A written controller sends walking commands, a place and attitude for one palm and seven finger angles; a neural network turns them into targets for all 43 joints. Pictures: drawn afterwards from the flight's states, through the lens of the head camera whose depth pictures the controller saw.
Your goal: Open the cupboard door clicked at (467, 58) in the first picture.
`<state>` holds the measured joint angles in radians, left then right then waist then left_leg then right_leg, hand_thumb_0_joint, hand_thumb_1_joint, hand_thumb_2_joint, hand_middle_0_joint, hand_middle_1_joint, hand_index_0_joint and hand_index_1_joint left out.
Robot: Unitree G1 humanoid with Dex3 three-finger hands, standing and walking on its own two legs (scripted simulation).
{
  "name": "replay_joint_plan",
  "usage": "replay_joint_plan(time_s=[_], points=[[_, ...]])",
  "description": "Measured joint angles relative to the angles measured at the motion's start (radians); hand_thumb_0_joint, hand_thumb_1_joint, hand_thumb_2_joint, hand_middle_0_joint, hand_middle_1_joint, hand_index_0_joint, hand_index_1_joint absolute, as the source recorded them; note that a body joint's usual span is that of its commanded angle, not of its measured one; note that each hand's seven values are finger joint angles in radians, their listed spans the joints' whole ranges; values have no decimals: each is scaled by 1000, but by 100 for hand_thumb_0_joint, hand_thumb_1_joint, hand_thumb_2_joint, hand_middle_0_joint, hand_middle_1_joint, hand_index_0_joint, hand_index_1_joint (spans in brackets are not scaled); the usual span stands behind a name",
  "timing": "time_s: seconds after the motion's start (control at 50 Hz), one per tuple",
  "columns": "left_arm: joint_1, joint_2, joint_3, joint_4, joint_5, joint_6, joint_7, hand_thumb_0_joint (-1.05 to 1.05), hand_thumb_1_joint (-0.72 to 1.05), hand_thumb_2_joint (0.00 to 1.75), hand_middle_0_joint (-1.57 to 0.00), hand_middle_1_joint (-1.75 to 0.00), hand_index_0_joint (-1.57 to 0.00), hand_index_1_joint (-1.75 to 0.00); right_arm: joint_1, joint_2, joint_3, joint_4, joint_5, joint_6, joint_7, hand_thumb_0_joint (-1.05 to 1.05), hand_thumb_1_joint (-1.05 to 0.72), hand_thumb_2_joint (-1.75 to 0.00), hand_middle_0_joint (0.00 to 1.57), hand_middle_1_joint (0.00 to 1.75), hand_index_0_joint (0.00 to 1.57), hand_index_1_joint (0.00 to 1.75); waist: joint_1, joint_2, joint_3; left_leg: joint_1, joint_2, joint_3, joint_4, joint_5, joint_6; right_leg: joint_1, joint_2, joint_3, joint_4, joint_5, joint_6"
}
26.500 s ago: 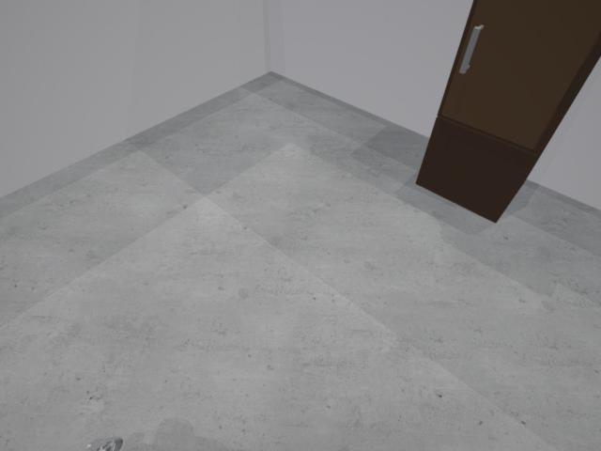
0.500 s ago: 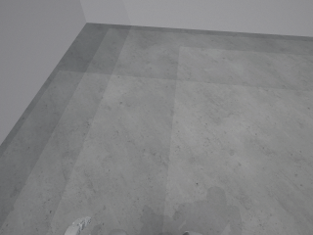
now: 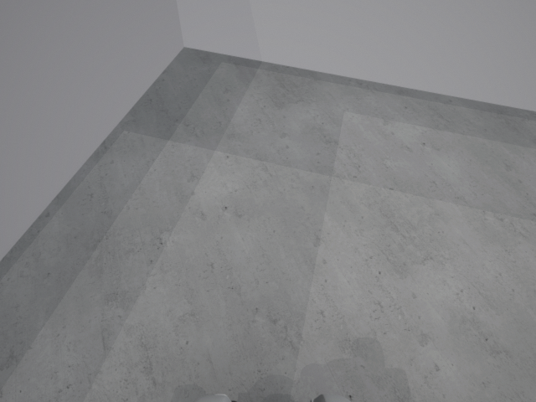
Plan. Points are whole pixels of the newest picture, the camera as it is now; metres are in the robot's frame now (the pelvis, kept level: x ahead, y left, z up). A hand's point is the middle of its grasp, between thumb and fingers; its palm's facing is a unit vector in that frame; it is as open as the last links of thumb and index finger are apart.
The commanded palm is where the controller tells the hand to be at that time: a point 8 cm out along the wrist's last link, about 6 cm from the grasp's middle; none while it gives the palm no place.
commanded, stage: turn to face it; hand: left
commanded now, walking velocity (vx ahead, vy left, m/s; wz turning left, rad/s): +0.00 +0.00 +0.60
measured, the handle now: out of the picture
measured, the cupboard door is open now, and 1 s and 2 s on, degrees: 44 44 44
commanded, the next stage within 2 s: none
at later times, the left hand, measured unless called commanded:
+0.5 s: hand out of the picture +0.09 +0.14 -0.16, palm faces +0.34 -0.91 -0.23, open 7.4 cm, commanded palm none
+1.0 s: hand out of the picture +0.08 +0.11 -0.15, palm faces +0.59 -0.75 -0.31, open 7.4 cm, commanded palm none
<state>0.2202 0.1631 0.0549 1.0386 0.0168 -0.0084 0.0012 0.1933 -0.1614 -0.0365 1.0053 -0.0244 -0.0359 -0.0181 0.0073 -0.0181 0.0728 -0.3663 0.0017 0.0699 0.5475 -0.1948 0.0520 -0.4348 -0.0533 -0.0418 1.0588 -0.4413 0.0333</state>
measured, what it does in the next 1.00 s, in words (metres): walks ahead, turning left: right foot, then left foot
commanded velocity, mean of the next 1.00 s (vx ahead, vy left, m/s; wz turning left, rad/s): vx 0.00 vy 0.00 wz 0.60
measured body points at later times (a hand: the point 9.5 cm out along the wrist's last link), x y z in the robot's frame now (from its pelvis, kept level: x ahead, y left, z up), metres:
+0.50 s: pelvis +0.08 -0.06 +0.00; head +0.13 -0.04 +0.45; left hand +0.07 +0.19 -0.14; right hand +0.27 -0.28 -0.13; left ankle +0.06 +0.07 -0.70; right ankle +0.07 -0.16 -0.73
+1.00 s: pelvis +0.14 -0.10 +0.00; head +0.20 -0.09 +0.45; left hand +0.05 +0.15 -0.12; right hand +0.37 -0.26 -0.16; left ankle +0.03 +0.01 -0.65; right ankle +0.19 -0.19 -0.73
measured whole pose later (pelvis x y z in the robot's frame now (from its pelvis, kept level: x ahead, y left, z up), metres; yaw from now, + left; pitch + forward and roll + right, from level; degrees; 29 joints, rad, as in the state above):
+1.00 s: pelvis +0.14 -0.10 +0.00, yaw +38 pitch +1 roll +2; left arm 0.20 0.20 0.05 0.86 0.03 0.01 0.02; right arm 0.13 -0.26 -0.09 0.92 -0.02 0.08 0.03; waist -0.01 0.03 0.11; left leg -0.52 -0.01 -0.02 1.14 -0.47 -0.05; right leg -0.28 -0.09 -0.11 0.62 -0.34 -0.01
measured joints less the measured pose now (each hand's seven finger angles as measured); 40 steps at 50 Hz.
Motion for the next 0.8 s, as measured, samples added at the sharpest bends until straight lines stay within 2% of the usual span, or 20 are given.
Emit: replay_joint_plan(time_s=[0.1, 0.18, 0.2, 0.26, 0.3, 0.34, 0.42, 0.5, 0.54, 0.56, 0.58, 0.62, 0.68, 0.74, 0.8], points=[[-79, 14, 14, -76, 1, 15, 3, 0, 92, 89, -20, -29, -20, -30, 34, -14, -9, 4, -4, 36, 11, 0, -93, -90, 20, 30, 20, 30, -25, 23, -5, 15, -11, -62, -27, -2, -21, -24, -5, 22, -197, 51, 19], [-106, 30, 17, -119, -1, 12, 3, 0, 92, 89, -20, -29, -20, -30, 50, -25, -24, -7, -1, 63, 17, 0, -92, -90, 20, 30, 20, 30, -42, 38, -15, 4, -14, -113, 20, -41, -54, 71, 18, 8, -417, 129, 18], [-104, 36, 17, -130, 2, 5, 4, 0, 92, 89, -20, -29, -20, -30, 57, -28, -28, -13, 3, 68, 19, 0, -91, -90, 20, 30, 20, 30, -40, 33, -23, -10, -19, -119, 52, -64, -59, 99, 15, 7, -477, 152, 3], [-106, 26, 10, -142, 8, -1, 14, 0, 91, 89, -20, -29, -20, -30, 38, -53, -47, -15, 6, 88, 23, 0, -91, -90, 20, 30, 20, 30, -47, 48, -9, -94, -21, -106, 338, -273, -77, 122, 5, -39, -452, 127, -42], [-95, 20, 3, -145, 7, 0, 19, 0, 91, 89, -20, -29, -20, -30, 23, -68, -52, -20, 5, 97, 27, 0, -91, -90, 20, 30, 20, 30, -49, 41, -4, -140, -10, -72, 514, -282, -91, 159, -12, -67, -478, 122, -51], [-80, 18, -1, -142, 8, 3, 21, 0, 91, 89, -20, -30, -20, -30, 8, -75, -54, -30, 7, 102, 33, 0, -91, -90, 20, 30, 20, 30, -50, 26, -3, -152, 6, -43, 565, -266, -102, 193, -29, -93, -510, 124, -52], [-52, 20, -6, -133, 10, 2, 18, 0, 91, 89, -20, -30, -20, -30, -31, -82, -48, -54, 9, 103, 42, 0, -91, -90, 20, 30, 20, 30, -41, -9, 12, -107, 30, -2, 420, -250, -113, 240, -61, -148, -540, 115, -48], [-21, 32, -3, -123, 12, 5, 11, 0, 91, 89, -20, -30, -20, -30, -79, -89, -39, -82, 11, 98, 47, 0, -91, -90, 19, 30, 19, 30, -19, -29, 35, -39, 29, 28, 231, -224, -99, 253, -84, -205, -501, 73, -39], [1, 46, 2, -118, 9, 9, 8, 0, 91, 89, -20, -30, -20, -30, -96, -92, -35, -103, 9, 89, 49, 0, -91, -90, 19, 30, 19, 30, -13, -39, 39, 14, 18, 47, 108, -145, -85, 241, -102, -227, -440, 32, -28], [19, 50, 5, -118, 5, 14, 5, 0, 90, 89, -20, -30, -20, -30, -98, -102, -33, -119, 6, 81, 52, 0, -91, -90, 19, 30, 19, 30, -10, -25, 29, 41, 26, 40, 47, -57, -59, 212, -102, -235, -373, 9, -20], [21, 61, 7, -112, 1, 25, 4, 0, 90, 89, -20, -30, -20, -30, -104, -102, -35, -128, 4, 70, 50, 0, -91, -90, 20, 30, 20, 30, -15, -28, 27, 24, 22, 30, 66, -61, -41, 165, -105, -209, -267, -53, -1], [7, 86, 15, -106, 1, 55, 9, 0, 91, 89, -20, -30, -20, -30, -109, -94, -29, -140, 4, 59, 43, 0, -91, -90, 20, 30, 20, 30, -7, -41, 37, 1, 14, 12, 117, -105, -31, 70, -79, -109, -66, -130, 21], [-18, 103, 26, -105, 3, 71, 10, 1, 91, 89, -20, -30, -20, -30, -92, -86, -22, -143, 1, 59, 30, 0, -91, -90, 20, 30, 20, 30, -1, -29, 34, 6, 12, -28, 88, -100, -46, -24, -45, -26, 64, -83, 37], [-37, 106, 29, -127, 2, 67, 2, 1, 91, 89, -20, -29, -20, -30, -75, -83, -16, -133, -1, 65, 28, 0, -91, -90, 20, 30, 20, 30, 4, -8, 30, 22, 9, -66, 36, -67, -58, -52, -34, 14, 18, -23, 40], [-47, 101, 26, -151, 1, 59, -1, 1, 91, 89, -20, -29, -20, -30, -62, -81, -18, -123, -3, 75, 33, 0, -90, -90, 20, 30, 20, 30, -1, 21, 24, 23, 12, -108, 19, -54, -75, -17, -18, 24, -135, -6, 38]])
